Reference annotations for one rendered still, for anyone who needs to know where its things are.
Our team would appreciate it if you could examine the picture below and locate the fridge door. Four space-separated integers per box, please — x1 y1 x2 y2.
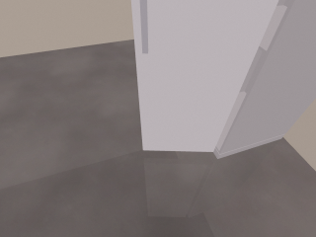
131 0 278 152

